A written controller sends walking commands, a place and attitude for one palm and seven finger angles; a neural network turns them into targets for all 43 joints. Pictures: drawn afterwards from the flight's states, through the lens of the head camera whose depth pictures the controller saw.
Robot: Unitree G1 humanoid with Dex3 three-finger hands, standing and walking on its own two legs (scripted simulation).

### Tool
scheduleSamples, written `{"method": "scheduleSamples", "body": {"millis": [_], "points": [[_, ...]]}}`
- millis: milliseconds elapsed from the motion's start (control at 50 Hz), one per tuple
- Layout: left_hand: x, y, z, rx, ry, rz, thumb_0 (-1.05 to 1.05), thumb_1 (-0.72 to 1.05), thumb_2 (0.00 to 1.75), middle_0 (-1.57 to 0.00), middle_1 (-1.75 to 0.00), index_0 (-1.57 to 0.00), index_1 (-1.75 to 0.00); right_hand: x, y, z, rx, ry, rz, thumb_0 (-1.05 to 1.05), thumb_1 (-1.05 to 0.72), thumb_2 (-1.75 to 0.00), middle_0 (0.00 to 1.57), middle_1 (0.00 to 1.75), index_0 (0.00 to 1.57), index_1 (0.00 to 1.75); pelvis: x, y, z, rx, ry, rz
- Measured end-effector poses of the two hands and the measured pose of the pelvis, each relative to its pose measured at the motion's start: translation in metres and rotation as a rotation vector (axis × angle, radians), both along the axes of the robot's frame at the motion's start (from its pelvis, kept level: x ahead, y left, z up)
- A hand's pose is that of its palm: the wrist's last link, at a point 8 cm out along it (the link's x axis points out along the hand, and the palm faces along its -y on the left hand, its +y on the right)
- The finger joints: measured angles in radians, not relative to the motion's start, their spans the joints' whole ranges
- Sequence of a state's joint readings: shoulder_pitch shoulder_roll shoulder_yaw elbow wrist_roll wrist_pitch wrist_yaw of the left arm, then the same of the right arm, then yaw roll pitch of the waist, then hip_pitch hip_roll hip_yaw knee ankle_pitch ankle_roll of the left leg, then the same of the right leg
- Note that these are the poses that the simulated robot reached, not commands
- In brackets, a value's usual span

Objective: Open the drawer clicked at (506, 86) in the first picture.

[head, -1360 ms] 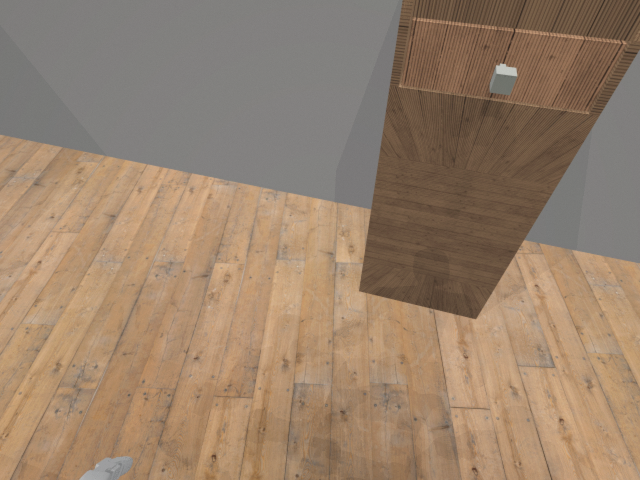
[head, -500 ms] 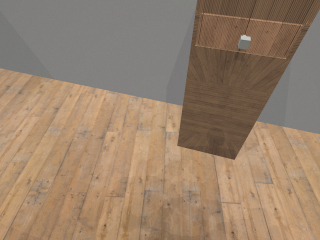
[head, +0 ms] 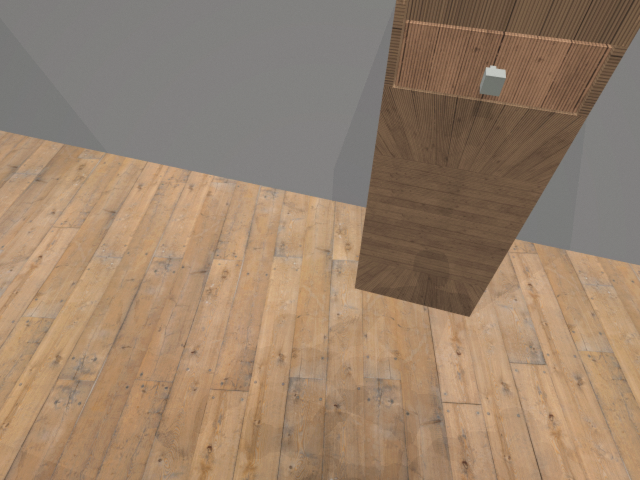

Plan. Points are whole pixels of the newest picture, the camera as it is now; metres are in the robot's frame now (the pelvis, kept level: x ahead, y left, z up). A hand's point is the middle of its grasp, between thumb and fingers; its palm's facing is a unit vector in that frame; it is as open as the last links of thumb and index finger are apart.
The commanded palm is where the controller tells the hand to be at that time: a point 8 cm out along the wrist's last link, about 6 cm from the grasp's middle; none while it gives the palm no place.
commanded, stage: look at it before walking up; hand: left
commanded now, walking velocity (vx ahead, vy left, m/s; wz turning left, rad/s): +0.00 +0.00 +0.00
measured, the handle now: (492, 77) +0.84 -0.29 +0.12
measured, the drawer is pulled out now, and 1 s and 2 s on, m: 0.00 0.00 0.00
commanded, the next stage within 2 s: walk to a spot facing it in 0.18 s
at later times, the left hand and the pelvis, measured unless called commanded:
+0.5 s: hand out of the picture +0.07 +0.23 -0.17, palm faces -0.07 -0.95 -0.31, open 7.4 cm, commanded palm none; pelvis +0.00 +0.00 -0.01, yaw -4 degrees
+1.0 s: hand out of the picture +0.04 +0.13 -0.17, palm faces -0.18 -0.96 -0.21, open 7.4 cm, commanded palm none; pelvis +0.01 -0.05 +0.00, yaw -14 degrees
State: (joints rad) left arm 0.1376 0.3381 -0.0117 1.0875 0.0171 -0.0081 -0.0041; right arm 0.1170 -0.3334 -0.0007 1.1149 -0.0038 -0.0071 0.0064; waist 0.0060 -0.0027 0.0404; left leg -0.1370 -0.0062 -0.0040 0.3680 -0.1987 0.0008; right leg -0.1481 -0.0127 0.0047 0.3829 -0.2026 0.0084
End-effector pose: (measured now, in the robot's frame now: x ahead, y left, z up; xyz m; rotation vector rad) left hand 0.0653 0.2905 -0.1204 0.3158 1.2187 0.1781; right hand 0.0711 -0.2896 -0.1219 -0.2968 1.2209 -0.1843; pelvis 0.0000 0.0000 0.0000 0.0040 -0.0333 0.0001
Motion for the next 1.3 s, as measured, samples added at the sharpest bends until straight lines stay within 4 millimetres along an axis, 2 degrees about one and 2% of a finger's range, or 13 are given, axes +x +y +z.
{"method": "scheduleSamples", "body": {"millis": [260, 420, 500, 600, 740, 800, 900, 1040, 1160, 1240, 1300], "points": [[0.008, 0.0, 0.003, 0.01, -0.009, 0.003, 0.01, 0.9, 0.9, -0.2, -0.3, -0.21, -0.3, 0.016, -0.002, 0.001, 0.001, -0.017, 0.012, 0.0, -0.9, -0.9, 0.2, 0.3, 0.2, 0.3, 0.006, -0.002, 0.001, 0.001, 0.002, 0.002], [0.01, -0.005, 0.0, 0.009, 0.003, -0.003, 0.01, 0.9, 0.9, -0.2, -0.3, -0.21, -0.3, 0.016, -0.001, -0.001, -0.001, -0.037, -0.016, 0.0, -0.9, -0.9, 0.2, 0.3, 0.2, 0.3, 0.006, -0.004, -0.002, 0.001, 0.004, -0.034], [0.007, -0.018, -0.01, -0.016, 0.041, -0.029, 0.01, 0.91, 0.9, -0.2, -0.3, -0.2, -0.3, 0.003, 0.007, -0.009, 0.023, -0.044, -0.063, 0.0, -0.9, -0.9, 0.2, 0.3, 0.2, 0.3, 0.001, -0.004, -0.006, 0.006, 0.009, -0.075], [0.004, -0.04, -0.023, -0.053, 0.073, -0.073, 0.01, 0.91, 0.9, -0.2, -0.3, -0.2, -0.3, -0.027, 0.015, -0.024, 0.065, -0.025, -0.131, 0.0, -0.9, -0.9, 0.2, 0.3, 0.2, 0.3, -0.008, -0.01, -0.015, 0.028, 0.01, -0.132], [0.001, -0.077, -0.026, -0.054, 0.055, -0.12, 0.01, 0.91, 0.9, -0.2, -0.3, -0.21, -0.3, -0.068, 0.003, -0.054, 0.126, 0.019, -0.223, 0.0, -0.9, -0.9, 0.2, 0.3, 0.2, 0.3, -0.016, -0.031, -0.028, 0.026, -0.001, -0.193], [-0.008, -0.089, -0.018, -0.065, 0.057, -0.103, 0.01, 0.91, 0.9, -0.2, -0.3, -0.21, -0.3, -0.078, -0.001, -0.046, 0.138, 0.048, -0.235, 0.0, -0.9, -0.9, 0.2, 0.3, 0.2, 0.3, -0.015, -0.037, -0.019, 0.019, 0.006, -0.197], [-0.017, -0.102, -0.01, -0.09, 0.094, -0.11, 0.01, 0.9, 0.9, -0.2, -0.3, -0.21, -0.3, -0.08, -0.01, -0.027, 0.131, 0.027, -0.263, 0.0, -0.9, -0.9, 0.2, 0.3, 0.2, 0.3, -0.006, -0.044, -0.005, 0.018, 0.028, -0.224], [-0.014, -0.109, -0.018, -0.13, 0.132, -0.112, 0.01, 0.9, 0.9, -0.2, -0.3, -0.21, -0.3, -0.066, -0.015, -0.017, 0.09, 0.017, -0.297, 0.0, -0.9, -0.9, 0.2, 0.3, 0.2, 0.29, 0.017, -0.045, -0.003, -0.011, 0.047, -0.248], [-0.001, -0.104, -0.035, -0.174, 0.173, -0.098, 0.01, 0.9, 0.9, -0.2, -0.3, -0.21, -0.3, -0.023, -0.002, -0.007, 0.063, -0.027, -0.287, 0.0, -0.9, -0.9, 0.2, 0.3, 0.19, 0.29, 0.047, -0.037, -0.006, -0.035, 0.047, -0.262], [0.018, -0.093, -0.055, -0.205, 0.209, -0.1, 0.01, 0.9, 0.9, -0.2, -0.3, -0.21, -0.3, 0.012, 0.011, -0.006, 0.033, -0.096, -0.289, 0.0, -0.9, -0.9, 0.2, 0.3, 0.2, 0.29, 0.074, -0.027, -0.016, -0.047, 0.038, -0.277], [0.045, -0.088, -0.059, -0.212, 0.242, -0.152, 0.01, 0.91, 0.9, -0.2, -0.3, -0.2, -0.3, 0.017, 0.023, -0.002, 0.025, -0.126, -0.332, 0.0, -0.9, -0.9, 0.2, 0.3, 0.2, 0.3, 0.091, -0.021, -0.016, -0.038, 0.024, -0.321]]}}
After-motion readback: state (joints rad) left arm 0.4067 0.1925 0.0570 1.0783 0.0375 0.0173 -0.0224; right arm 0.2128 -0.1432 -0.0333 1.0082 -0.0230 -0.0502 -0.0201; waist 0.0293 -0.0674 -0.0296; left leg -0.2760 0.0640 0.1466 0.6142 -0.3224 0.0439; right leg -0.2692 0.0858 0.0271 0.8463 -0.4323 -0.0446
